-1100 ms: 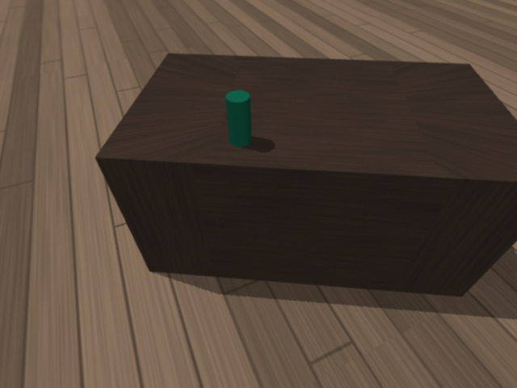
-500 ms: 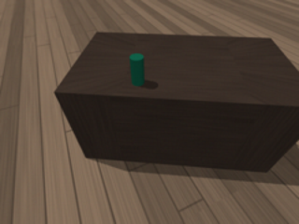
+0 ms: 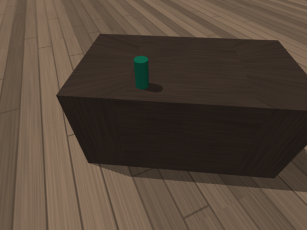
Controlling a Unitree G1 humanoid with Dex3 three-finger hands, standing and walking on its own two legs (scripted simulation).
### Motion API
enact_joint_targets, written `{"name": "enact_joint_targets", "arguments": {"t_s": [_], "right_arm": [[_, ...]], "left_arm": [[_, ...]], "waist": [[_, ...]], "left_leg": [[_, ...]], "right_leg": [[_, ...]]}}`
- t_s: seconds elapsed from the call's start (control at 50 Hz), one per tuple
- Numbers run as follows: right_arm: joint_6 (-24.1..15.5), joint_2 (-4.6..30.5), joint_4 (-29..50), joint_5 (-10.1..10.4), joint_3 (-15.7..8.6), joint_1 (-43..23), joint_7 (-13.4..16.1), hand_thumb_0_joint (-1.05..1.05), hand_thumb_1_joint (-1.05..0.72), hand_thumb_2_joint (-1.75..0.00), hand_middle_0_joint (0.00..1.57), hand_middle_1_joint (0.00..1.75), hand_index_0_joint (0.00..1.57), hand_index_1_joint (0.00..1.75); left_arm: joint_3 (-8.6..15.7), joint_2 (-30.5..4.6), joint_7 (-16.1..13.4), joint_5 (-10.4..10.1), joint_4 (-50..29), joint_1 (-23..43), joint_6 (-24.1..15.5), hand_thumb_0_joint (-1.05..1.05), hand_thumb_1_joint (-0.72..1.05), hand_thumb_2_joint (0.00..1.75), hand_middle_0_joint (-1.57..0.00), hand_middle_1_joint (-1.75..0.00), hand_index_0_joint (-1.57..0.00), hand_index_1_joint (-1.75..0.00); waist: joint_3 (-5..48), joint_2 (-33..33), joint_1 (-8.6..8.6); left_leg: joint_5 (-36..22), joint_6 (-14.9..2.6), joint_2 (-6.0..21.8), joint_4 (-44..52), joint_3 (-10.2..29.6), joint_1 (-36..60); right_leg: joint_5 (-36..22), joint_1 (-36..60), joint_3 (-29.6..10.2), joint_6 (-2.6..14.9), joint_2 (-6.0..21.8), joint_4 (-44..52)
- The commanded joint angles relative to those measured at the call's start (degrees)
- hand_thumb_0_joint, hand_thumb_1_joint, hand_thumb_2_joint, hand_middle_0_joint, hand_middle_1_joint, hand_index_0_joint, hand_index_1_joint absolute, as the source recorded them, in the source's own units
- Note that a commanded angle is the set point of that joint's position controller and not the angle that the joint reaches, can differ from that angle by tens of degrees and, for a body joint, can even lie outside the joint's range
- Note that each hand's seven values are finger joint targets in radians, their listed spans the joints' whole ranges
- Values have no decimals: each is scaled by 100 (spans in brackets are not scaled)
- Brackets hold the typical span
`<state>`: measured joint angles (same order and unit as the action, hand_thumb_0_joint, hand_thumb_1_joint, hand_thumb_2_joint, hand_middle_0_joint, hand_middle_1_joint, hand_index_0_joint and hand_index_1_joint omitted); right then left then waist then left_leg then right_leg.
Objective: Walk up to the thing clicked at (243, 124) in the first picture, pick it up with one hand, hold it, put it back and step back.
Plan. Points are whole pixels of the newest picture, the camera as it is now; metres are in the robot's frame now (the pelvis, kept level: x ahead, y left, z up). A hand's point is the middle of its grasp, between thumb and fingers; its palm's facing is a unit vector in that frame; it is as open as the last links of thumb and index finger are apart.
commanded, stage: stand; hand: left
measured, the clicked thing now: (141, 73) +0.87 +0.09 -0.06
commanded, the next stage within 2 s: walk up in 0.02 s
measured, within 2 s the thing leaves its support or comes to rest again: neither
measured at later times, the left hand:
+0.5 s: hand out of the picture +0.14 +0.19 -0.15, palm faces -0.04 -0.92 -0.38, open 7.4 cm
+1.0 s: hand (114, 173) +0.38 +0.16 -0.15, palm faces -0.13 -0.91 -0.39, open 7.4 cm
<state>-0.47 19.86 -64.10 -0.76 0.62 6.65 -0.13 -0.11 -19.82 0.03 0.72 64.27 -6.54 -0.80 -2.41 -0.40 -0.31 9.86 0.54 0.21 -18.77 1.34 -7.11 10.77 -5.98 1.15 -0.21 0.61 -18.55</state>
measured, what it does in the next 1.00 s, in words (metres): walks ahead: right foot, then left foot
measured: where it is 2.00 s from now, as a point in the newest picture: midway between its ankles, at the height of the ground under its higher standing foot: (179, 222)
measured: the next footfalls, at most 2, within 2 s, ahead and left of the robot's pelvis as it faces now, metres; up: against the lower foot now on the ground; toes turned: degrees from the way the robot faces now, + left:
right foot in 0.32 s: +0.14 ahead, -0.20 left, +0.00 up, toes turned -5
left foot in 0.66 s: +0.30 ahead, +0.03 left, +0.00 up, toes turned +1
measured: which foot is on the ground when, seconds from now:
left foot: down 0.00-0.32, up 0.34-0.64, down 0.66-1.00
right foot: down 0.00-0.08, up 0.10-0.30, down 0.32-0.68, up 0.70-1.00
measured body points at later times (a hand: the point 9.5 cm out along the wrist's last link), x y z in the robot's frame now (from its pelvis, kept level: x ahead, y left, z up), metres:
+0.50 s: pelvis +0.10 -0.08 -0.01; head +0.11 -0.10 +0.43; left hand +0.14 +0.24 -0.12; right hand +0.14 -0.42 -0.14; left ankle +0.12 +0.05 -0.70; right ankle +0.10 -0.20 -0.75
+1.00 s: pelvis +0.27 -0.12 -0.02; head +0.29 -0.12 +0.43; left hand +0.38 +0.20 -0.12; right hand +0.29 -0.45 -0.13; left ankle +0.26 +0.03 -0.75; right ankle +0.36 -0.27 -0.74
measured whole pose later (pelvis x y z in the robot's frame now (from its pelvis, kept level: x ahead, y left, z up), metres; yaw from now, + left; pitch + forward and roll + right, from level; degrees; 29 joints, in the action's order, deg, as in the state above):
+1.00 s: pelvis +0.27 -0.12 -0.02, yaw -4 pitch -3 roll +1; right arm -3.8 24.3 -46.1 -1.1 -3.0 20.8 -2.4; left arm 3.8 -24.9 4.0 1.1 48.0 -16.0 -2.9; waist -4.7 0.5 1.3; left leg 20.6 0.8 3.9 -33.6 -3.7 -10.2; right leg 14.4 -24.3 0.6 1.5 4.3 -38.6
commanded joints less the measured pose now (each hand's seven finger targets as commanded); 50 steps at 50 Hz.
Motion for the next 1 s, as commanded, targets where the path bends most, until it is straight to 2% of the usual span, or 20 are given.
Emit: {"name": "enact_joint_targets", "arguments": {"t_s": [0.0,0.04,0.08,0.12,0.22,0.28,0.3,0.32,0.34,0.44,0.56,0.62,0.64,0.66,0.68,0.72,0.74,0.8,0.88,0.98], "right_arm": [[-239,1714,573,-79,-585,323,17,0,-90,-90,20,30,20,30],[-277,1911,507,-133,-742,784,0,0,-90,-90,20,30,20,30],[-390,2185,697,-161,-910,897,27,0,-90,-90,20,30,20,30],[-470,1987,918,-115,-873,757,51,0,-90,-90,20,30,20,30],[-407,1919,1375,-222,-917,211,-81,0,-90,-90,20,30,20,30],[-280,1450,1514,-214,-775,197,-94,0,-90,-90,20,30,20,30],[-270,1025,1626,-168,-604,440,-96,0,-90,-90,20,30,20,30],[-232,1096,1740,-59,-600,447,-82,0,-90,-90,20,30,20,30],[-233,1641,1672,-65,-751,287,-54,0,-90,-90,20,30,20,30],[-304,1501,1314,0,-716,1127,-202,0,-90,-90,20,30,20,30],[-366,1383,1769,-59,-757,694,-316,0,-90,-90,20,30,20,30],[-465,1387,1648,-83,-833,1446,-230,0,-90,-90,20,30,20,30],[-522,1622,1553,-98,-947,1916,-159,0,-90,-90,20,30,20,30],[-561,2187,1609,-188,-1096,2333,-100,0,-90,-90,20,30,20,30],[-574,2430,1812,-45,-1117,2186,-96,0,-90,-90,20,30,20,30],[-554,2129,2003,66,-1010,1572,-86,0,-90,-90,20,30,20,30],[-565,1921,2076,58,-913,1366,-71,0,-90,-90,20,30,20,30],[-597,1833,2100,25,-850,1258,-81,0,-90,-90,20,30,20,30],[-581,1936,2221,-23,-873,1292,-135,0,-90,-90,20,30,20,30],[-361,1526,2352,30,-682,1057,-125,0,-90,-90,20,30,20,30]], "left_arm": [[617,-1676,129,127,-733,-167,-87,0,90,90,-20,-30,-20,-30],[622,-1411,254,205,-951,309,-32,0,90,90,-20,-30,-20,-30],[670,-1345,284,224,-1257,464,7,0,90,90,-20,-30,-20,-30],[713,-1463,344,150,-1285,60,-38,0,90,90,-20,-30,-20,-30],[748,-1350,524,166,-1360,-425,-66,0,90,90,-20,-30,-20,-30],[932,-1578,377,181,-890,-1895,-172,0,90,90,-20,-30,-20,-30],[1076,-2084,282,228,-905,-2391,-218,0,90,90,-20,-30,-20,-30],[1062,-2446,250,223,-1252,-1993,-271,0,90,90,-20,-30,-20,-30],[1022,-2525,253,149,-1508,-1389,-268,0,90,90,-20,-30,-20,-30],[826,-1843,203,31,-1696,-1021,-338,0,90,90,-20,-30,-20,-30],[798,-1907,228,40,-2010,-1082,-383,0,90,90,-20,-30,-20,-30],[692,-1769,233,18,-2135,-961,-335,0,90,90,-20,-30,-20,-30],[588,-1501,238,-1,-2142,-1170,-315,0,90,90,-20,-30,-20,-30],[489,-1051,236,-54,-2237,-1401,-313,0,90,90,-20,-30,-20,-30],[610,-1476,156,-33,-2157,-1448,-276,0,90,90,-20,-30,-20,-30],[624,-1764,124,-34,-2025,-1312,-242,0,90,90,-20,-30,-20,-30],[629,-1699,150,-53,-1931,-1467,-245,0,90,90,-20,-30,-20,-30],[626,-1501,271,-38,-1815,-1596,-246,0,90,90,-20,-30,-20,-30],[673,-1383,393,17,-2049,-1053,-294,0,90,90,-20,-30,-20,-30],[815,-1545,245,39,-1642,-1905,-383,0,90,90,-20,-30,-20,-30]], "waist": [[743,293,88],[-125,-363,385],[-708,-642,459],[-113,-315,207],[-213,-1105,-54],[262,392,-717],[307,1945,-895],[179,1945,-690],[-362,1037,-476],[-490,880,-70],[-355,684,-144],[78,335,341],[376,-386,566],[619,-1718,654],[639,-1253,619],[-91,-224,279],[-187,-245,132],[-209,-876,54],[-195,-993,161],[292,-59,-387]], "left_leg": [[2022,-567,513,-152,565,325],[3388,-939,1139,451,1552,409],[3050,-1577,2286,1043,2803,515],[2520,-1462,2067,870,2319,770],[1652,-1087,1346,431,665,-583],[1903,-677,572,-2009,-181,-1932],[2569,-489,-15,-3748,-618,-2937],[2534,-257,-399,-4663,-11,-3301],[2075,-225,104,-4809,565,-3054],[1226,-159,425,-3602,317,-2227],[619,-158,367,-1928,-250,-1392],[43,-215,32,-1187,-640,230],[502,-397,83,-865,-305,1109],[1526,-876,1547,-155,2107,1703],[2030,-1533,2450,463,3882,1437],[1795,-1667,2315,420,2851,377],[1273,-1414,1973,299,2121,210],[-66,-1339,1568,191,836,-414],[-175,-1382,1446,43,427,-732],[502,-825,898,-1843,-83,-1777]], "right_leg": [[1961,-227,-557,356,279,-164],[2382,-1990,-379,312,75,-1293],[1742,-3281,-770,198,252,-3126],[1462,-3074,-1070,216,453,-3382],[1123,-1240,-131,100,322,-1841],[371,1234,239,34,-170,-1011],[1972,1650,-1253,288,645,-103],[3676,774,-3966,993,2080,1179],[3958,-41,-4207,1479,2340,1202],[1115,-468,-1635,1310,1410,594],[451,-703,-1049,1284,1334,230],[-421,-1302,-573,999,1040,-1080],[-630,-1796,-251,802,635,-2395],[665,-2828,95,415,-163,-4105],[2185,-3226,-522,383,-367,-4719],[1696,-3224,-927,386,127,-5088],[1398,-3106,-949,347,254,-4745],[1089,-2413,-376,144,435,-3753],[669,-1788,-44,114,449,-2400],[56,337,246,177,-69,-1379]]}}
